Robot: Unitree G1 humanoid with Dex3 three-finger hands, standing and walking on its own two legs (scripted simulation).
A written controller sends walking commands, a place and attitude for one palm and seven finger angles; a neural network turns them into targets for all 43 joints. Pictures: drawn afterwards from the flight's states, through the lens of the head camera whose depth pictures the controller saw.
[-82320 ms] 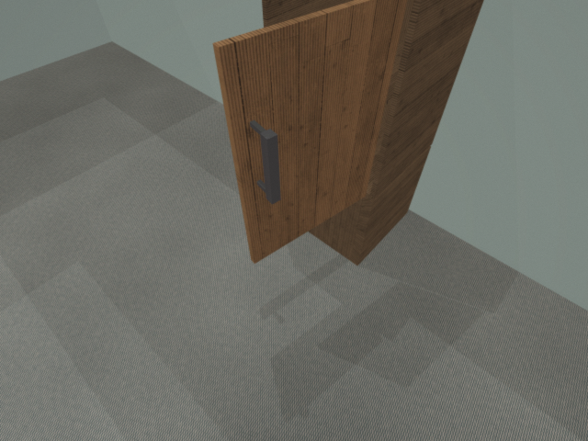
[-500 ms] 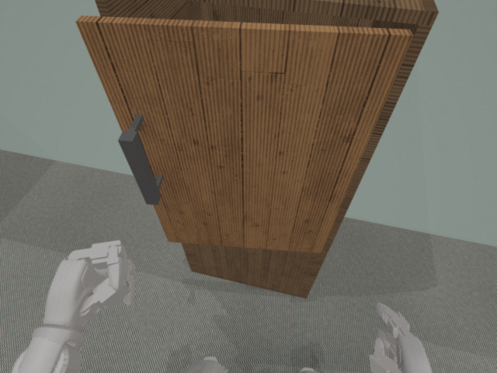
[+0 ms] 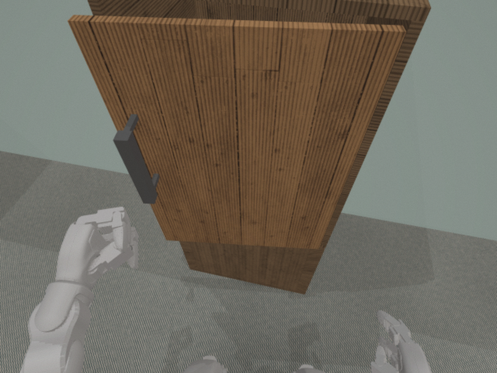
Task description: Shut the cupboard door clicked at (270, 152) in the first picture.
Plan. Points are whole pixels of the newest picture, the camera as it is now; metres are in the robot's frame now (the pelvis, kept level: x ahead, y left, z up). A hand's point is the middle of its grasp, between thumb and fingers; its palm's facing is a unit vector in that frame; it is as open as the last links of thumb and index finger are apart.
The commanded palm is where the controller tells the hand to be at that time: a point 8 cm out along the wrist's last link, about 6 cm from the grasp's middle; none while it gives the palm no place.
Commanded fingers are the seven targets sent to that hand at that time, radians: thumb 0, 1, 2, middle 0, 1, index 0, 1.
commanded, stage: bring the fist close to the handle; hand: left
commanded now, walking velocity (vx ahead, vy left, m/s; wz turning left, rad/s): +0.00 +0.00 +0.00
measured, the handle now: (141, 161) +0.45 +0.22 +0.07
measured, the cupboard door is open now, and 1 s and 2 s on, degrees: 9 9 0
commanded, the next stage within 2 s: push the door shut along its arc in 0.94 s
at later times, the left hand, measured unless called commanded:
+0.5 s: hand (144, 209) +0.34 +0.19 +0.08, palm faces -0.02 -1.00 -0.03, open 3.1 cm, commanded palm +0.33 +0.24 +0.08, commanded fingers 0.00 0.90 0.90 -1.30 -1.50 -1.30 -1.50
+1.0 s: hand (148, 205) +0.36 +0.19 +0.07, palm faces -0.01 -1.00 -0.03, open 3.1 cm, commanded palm +0.33 +0.24 +0.08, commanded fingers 0.00 0.90 0.90 -1.30 -1.50 -1.30 -1.50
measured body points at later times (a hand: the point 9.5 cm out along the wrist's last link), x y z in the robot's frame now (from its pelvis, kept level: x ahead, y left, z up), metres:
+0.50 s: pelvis +0.00 +0.00 +0.00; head +0.05 -0.01 +0.45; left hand +0.34 +0.24 +0.08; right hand +0.14 -0.25 -0.10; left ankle +0.03 +0.11 -0.68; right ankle +0.02 -0.11 -0.68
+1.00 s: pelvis +0.00 +0.00 +0.00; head +0.05 -0.01 +0.45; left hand +0.35 +0.24 +0.08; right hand +0.13 -0.26 -0.10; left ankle +0.03 +0.11 -0.68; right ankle +0.02 -0.11 -0.68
